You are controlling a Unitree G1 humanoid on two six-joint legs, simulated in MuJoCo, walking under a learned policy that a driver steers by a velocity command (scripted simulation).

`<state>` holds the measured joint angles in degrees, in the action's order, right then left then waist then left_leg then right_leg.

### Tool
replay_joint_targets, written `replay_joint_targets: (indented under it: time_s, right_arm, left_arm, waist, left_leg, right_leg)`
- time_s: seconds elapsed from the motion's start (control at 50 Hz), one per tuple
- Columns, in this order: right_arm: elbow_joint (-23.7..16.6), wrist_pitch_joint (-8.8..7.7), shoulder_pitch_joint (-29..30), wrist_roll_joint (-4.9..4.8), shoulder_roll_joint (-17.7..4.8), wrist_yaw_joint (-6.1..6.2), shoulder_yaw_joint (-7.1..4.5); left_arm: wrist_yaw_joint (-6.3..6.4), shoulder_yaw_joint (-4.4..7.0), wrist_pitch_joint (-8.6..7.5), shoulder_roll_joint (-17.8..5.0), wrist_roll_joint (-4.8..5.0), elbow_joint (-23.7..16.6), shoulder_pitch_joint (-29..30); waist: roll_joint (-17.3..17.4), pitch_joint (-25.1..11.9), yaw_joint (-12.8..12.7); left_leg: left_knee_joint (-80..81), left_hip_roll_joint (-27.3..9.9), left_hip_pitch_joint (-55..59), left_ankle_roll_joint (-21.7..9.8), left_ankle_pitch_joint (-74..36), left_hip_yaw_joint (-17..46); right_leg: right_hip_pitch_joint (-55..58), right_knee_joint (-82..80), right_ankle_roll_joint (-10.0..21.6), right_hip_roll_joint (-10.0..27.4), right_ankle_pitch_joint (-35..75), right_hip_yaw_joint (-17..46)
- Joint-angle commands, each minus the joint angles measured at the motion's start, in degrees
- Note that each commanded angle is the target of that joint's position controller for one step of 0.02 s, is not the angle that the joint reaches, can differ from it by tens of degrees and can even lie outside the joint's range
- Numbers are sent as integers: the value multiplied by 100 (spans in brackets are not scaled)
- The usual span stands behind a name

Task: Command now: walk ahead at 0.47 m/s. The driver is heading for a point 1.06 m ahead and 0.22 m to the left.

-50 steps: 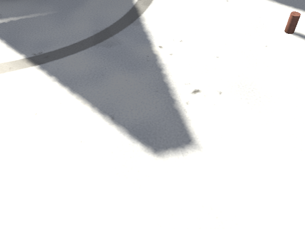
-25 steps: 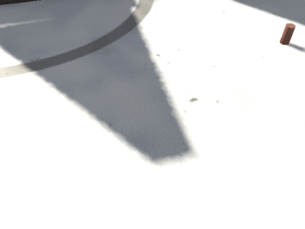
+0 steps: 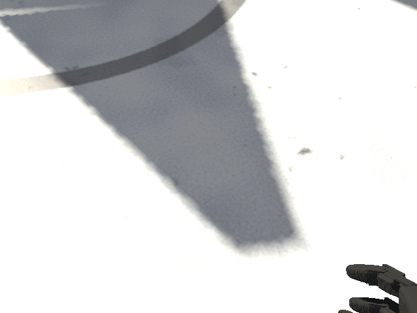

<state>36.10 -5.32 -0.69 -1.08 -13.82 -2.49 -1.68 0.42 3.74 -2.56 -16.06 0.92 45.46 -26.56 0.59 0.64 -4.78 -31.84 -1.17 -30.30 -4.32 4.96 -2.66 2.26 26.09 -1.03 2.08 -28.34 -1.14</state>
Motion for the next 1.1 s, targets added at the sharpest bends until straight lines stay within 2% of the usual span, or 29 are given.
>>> replay_joint_targets:
  time_s: [0.02,0.04,0.06,0.08,0.1,0.12,0.16,0.2,0.26,0.34,0.42,0.46,0.52,0.54,0.56,0.58,0.6,0.62,0.64,0.66,0.68,0.72,0.78,0.88,0.94,1.0,1.06,1.08,1.1]
  right_arm:
    - [227,1,-2444,170,-1817,103,-554]
    - [177,11,-2316,103,-1256,103,-454]
    - [180,26,-1962,63,-1021,130,-371]
    - [147,37,-1578,78,-904,120,-317]
    - [148,17,-1304,141,-771,88,-278]
    - [157,-26,-1157,204,-675,76,-250]
    - [245,-130,-1096,171,-660,62,-262]
    - [383,-169,-1202,152,-768,93,-285]
    - [550,-115,-1484,118,-883,181,-301]
    - [733,-28,-1863,44,-1038,228,-316]
    - [929,86,-2257,3,-1113,229,-327]
    - [994,153,-2314,-5,-1169,250,-351]
    - [999,224,-2102,-27,-1320,282,-398]
    - [990,246,-2003,-29,-1259,291,-370]
    - [889,222,-1974,51,-1019,304,-265]
    - [705,92,-2614,111,-375,254,-57]
    - [812,-47,-2448,50,-653,212,-99]
    - [645,-113,-1903,-112,-1055,174,-222]
    - [534,-131,-1505,-108,-1023,176,-201]
    - [504,-107,-1324,-7,-946,194,-205]
    - [528,-38,-1421,37,-901,208,-235]
    - [612,100,-1685,42,-685,226,-202]
    - [488,173,-1336,81,-588,269,-178]
    - [298,125,-449,12,-418,150,-110]
    - [104,157,-53,-28,-430,64,-125]
    - [-119,136,191,-9,-471,-54,-138]
    - [-128,163,-356,39,-722,-101,-278]
    - [65,173,-1158,32,-935,-82,-418]
    - [286,198,-2151,13,-1354,0,-607]
  left_arm:
    - [19,-130,-182,176,-22,-643,-513]
    - [0,13,-283,-452,90,-566,-71]
    - [-25,81,-321,-724,174,-760,612]
    - [8,52,-337,-683,105,-837,927]
    - [34,76,-314,-641,-3,-837,1008]
    - [27,83,-244,-570,-12,-787,807]
    - [43,68,-106,-420,-8,-659,591]
    - [58,54,-54,-379,-54,-717,858]
    - [45,6,-102,-300,-98,-862,1495]
    - [-51,-61,-188,-168,-52,-1007,2284]
    - [-213,-89,-256,-143,16,-1233,2938]
    - [-297,-81,-300,-185,32,-1324,3066]
    - [-333,21,-338,-425,-2,-1225,2510]
    - [-291,144,-340,-632,-31,-987,1710]
    - [-220,273,-328,-992,-78,-742,624]
    - [-182,409,-307,-1626,-160,-650,72]
    - [-179,292,-277,-1141,-78,-622,-111]
    - [-157,188,-249,-890,-55,-641,320]
    - [-142,132,-220,-733,-45,-693,737]
    - [-162,77,-213,-575,-70,-698,1068]
    - [-179,30,-245,-433,-118,-718,1269]
    - [-201,46,-329,-447,-104,-650,1373]
    - [-148,103,-390,-622,-103,-453,1241]
    - [-65,137,-355,-797,-103,-219,947]
    - [-67,160,-281,-863,-61,-17,681]
    - [-9,206,-190,-917,-27,86,693]
    - [81,275,-70,-1133,2,38,918]
    - [121,266,-9,-1129,-2,4,1005]
    - [173,195,-13,-985,-77,-96,927]
  waist:
    - [1935,-2382,876]
    - [1289,-2123,1144]
    - [869,-1225,1110]
    - [282,-799,890]
    - [210,-482,677]
    - [375,-419,449]
    - [445,-375,282]
    - [307,-149,269]
    - [161,6,443]
    - [168,148,771]
    - [190,316,1054]
    - [272,330,1036]
    - [463,-53,625]
    - [405,-547,197]
    - [184,-1371,-236]
    - [-1245,-2229,-37]
    - [-1407,-2667,-233]
    - [-1032,-1672,-197]
    - [-607,-1074,-32]
    - [-327,-614,165]
    - [-427,-414,391]
    - [-552,-330,602]
    - [-402,-92,617]
    - [-371,100,231]
    - [-325,268,30]
    - [-323,350,48]
    - [-555,-127,434]
    - [-471,-552,876]
    - [-104,-1120,1272]
  left_leg:
    - [970,-2166,5349,-1480,1634,4220]
    - [1625,-2063,5086,-1363,2683,4717]
    - [1636,-1913,4326,-1107,2561,3800]
    - [1691,-1709,3413,-981,1895,3115]
    - [1808,-1444,2664,-930,1363,2603]
    - [1968,-1253,2161,-888,1093,2243]
    - [2235,-1104,1722,-974,703,1793]
    - [2401,-1085,1580,-1028,389,1496]
    - [2462,-1028,1871,-972,-106,1164]
    - [2417,-948,2225,-790,-399,787]
    - [2135,-1151,2886,-789,-417,804]
    - [1911,-1305,3194,-744,-627,885]
    - [1150,-1287,3409,-558,-2337,800]
    - [233,-1016,3210,-418,-3148,544]
    - [-1218,-747,2192,-200,-2424,326]
    - [-3567,229,-336,265,598,136]
    - [-4362,387,-1168,272,2724,976]
    - [-4655,22,-1709,229,2382,956]
    - [-4428,-285,-1662,207,1839,740]
    - [-4029,-477,-1436,240,1467,660]
    - [-3727,-646,-1054,269,1187,706]
    - [-3501,-692,-664,374,934,644]
    - [-2784,-739,-968,532,314,615]
    - [-1004,-525,-780,428,-1131,442]
    - [-551,-405,-1015,316,-1074,468]
    - [-264,-340,-1180,103,-520,390]
    - [-224,136,-111,-189,348,-141]
    - [44,419,973,-352,202,-303]
    - [56,107,2732,-635,-36,439]
  right_leg:
    - [-3908,4628,109,-570,-339,409]
    - [-4655,5331,125,-303,-221,954]
    - [-5028,5414,189,-5,297,728]
    - [-4798,5164,225,278,849,570]
    - [-4523,4810,233,459,1191,560]
    - [-4131,4639,250,606,1414,625]
    - [-3844,4388,188,640,1574,574]
    - [-4113,4004,85,674,1908,557]
    - [-4510,3026,-18,701,2723,531]
    - [-4352,1615,8,495,3459,317]
    - [-4412,824,107,323,3267,189]
    - [-4351,576,236,232,2882,168]
    - [-3296,249,534,-101,2297,-87]
    - [-2136,75,711,-284,2449,-255]
    - [-290,382,1039,318,2727,357]
    - [2101,186,1987,1874,2006,3074]
    - [2357,-640,2188,2127,1372,4462]
    - [1671,-752,1861,1899,1162,3557]
    - [757,-858,1673,1665,1462,2768]
    - [-100,-1077,1580,1419,1858,2267]
    - [-688,-1296,1498,1212,2132,1910]
    - [-1233,-1614,1554,1064,2519,1521]
    - [-1340,-1816,1567,1005,3171,939]
    - [-1044,-1916,1214,885,3148,100]
    - [-397,-1859,1187,1147,3057,-39]
    - [234,-1515,1014,1379,3481,-189]
    - [421,-369,775,1317,6016,-515]
    - [174,711,616,1103,6576,-752]
    - [-1007,2276,389,861,5595,-830]
